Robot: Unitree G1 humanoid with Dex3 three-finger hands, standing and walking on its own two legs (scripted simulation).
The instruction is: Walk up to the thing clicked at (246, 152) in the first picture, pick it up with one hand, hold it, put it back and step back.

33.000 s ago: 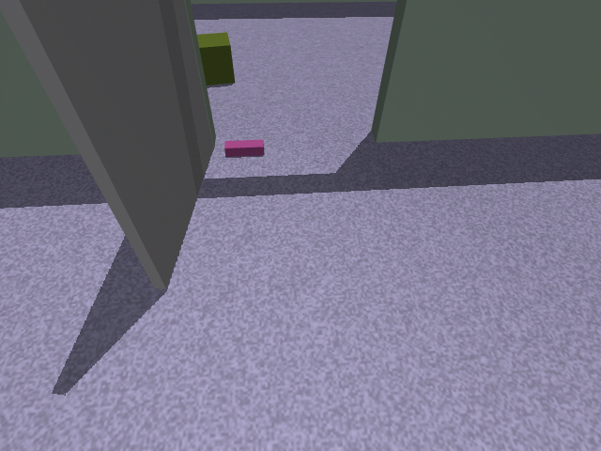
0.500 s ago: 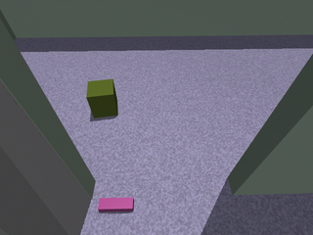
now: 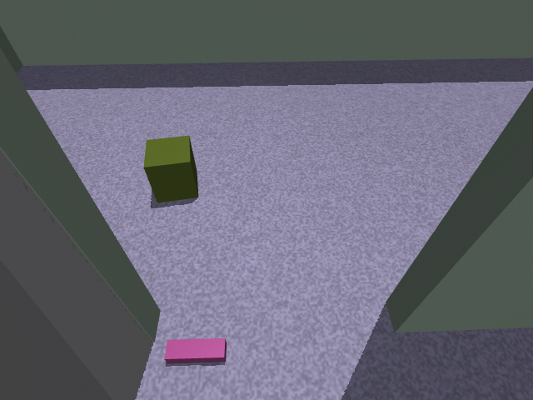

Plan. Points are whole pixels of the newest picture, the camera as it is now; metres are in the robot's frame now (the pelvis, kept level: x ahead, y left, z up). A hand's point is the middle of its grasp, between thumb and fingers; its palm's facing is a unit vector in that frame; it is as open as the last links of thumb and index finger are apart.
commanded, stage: stand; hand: left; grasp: from above
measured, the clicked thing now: (196, 350) +0.40 +0.24 -0.75
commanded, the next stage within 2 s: step back in 0.58 s
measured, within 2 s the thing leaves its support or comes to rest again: neither
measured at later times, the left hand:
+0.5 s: hand out of the picture +0.07 +0.25 -0.16, palm faces +0.00 -0.94 -0.34, open 7.4 cm
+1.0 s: hand out of the picture +0.09 +0.30 -0.18, palm faces -0.04 -0.93 -0.37, open 7.4 cm
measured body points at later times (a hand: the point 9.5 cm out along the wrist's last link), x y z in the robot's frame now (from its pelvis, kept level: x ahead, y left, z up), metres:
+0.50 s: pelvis +0.00 +0.00 +0.00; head +0.01 -0.01 +0.45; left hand +0.07 +0.29 -0.13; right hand +0.07 -0.30 -0.14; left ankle +0.00 +0.14 -0.75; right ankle +0.00 -0.13 -0.75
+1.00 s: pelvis -0.07 +0.04 -0.02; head +0.01 +0.07 +0.42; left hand +0.09 +0.35 -0.15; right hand -0.01 -0.28 -0.13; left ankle -0.04 +0.14 -0.75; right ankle -0.07 -0.10 -0.68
